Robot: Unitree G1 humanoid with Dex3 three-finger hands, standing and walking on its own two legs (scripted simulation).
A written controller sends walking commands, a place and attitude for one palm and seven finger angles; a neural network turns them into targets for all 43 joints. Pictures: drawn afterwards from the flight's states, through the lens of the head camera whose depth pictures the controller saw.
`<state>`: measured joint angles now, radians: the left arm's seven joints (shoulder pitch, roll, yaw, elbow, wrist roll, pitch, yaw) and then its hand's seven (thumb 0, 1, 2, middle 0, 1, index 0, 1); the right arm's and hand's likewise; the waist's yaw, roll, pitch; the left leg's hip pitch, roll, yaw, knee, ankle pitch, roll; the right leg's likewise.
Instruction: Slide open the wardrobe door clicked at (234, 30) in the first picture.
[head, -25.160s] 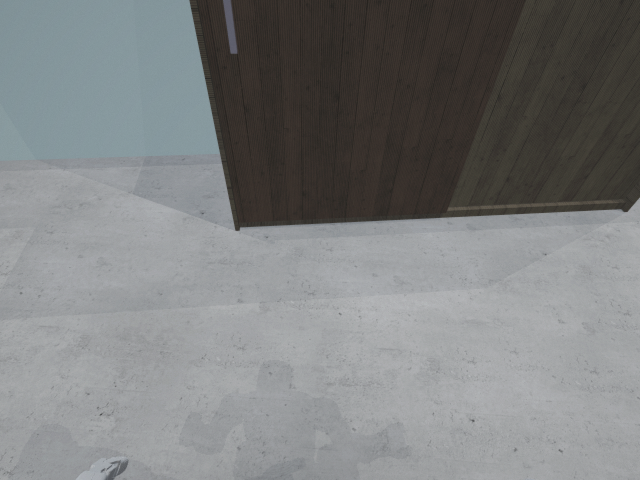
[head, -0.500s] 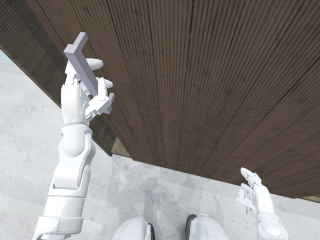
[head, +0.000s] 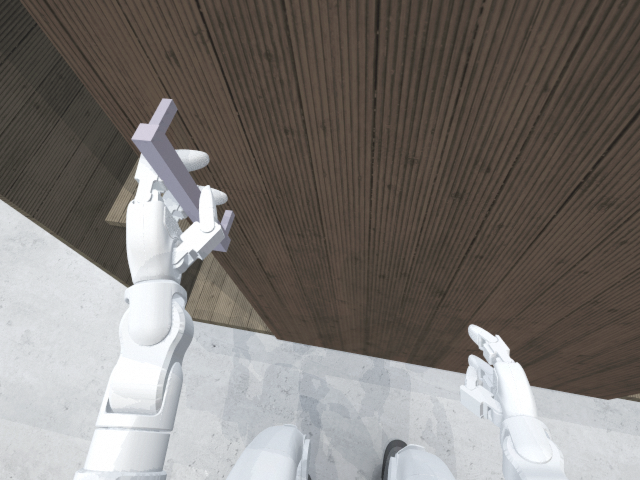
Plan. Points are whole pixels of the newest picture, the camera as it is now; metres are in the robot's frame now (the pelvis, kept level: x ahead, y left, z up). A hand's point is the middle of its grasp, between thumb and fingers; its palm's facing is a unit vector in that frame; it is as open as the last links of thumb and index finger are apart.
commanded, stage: step sideways, sliding the door along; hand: left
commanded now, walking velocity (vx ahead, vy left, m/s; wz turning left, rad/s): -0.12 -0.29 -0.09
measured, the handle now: (197, 187) +0.39 +0.19 +0.11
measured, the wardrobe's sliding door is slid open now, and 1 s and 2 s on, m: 0.33 0.59 0.61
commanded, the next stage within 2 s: stop walking and hold the door there in 1.42 s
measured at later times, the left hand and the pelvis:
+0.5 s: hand (345, 243) +0.33 +0.02 +0.12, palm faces +0.22 -0.96 -0.14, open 6.1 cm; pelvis -0.04 -0.15 -0.01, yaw -5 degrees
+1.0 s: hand (472, 262) +0.32 -0.10 +0.12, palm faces +0.13 -0.99 -0.07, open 5.9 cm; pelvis -0.06 -0.26 +0.01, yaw -3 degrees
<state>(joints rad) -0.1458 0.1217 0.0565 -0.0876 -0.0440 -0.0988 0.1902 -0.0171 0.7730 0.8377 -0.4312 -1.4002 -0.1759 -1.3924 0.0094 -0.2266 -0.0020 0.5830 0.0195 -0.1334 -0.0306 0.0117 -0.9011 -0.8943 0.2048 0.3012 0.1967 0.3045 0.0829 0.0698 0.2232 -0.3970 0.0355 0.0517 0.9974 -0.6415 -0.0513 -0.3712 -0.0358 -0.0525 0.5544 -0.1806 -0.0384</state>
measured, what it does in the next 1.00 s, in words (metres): steps to the right: left foot, then right foot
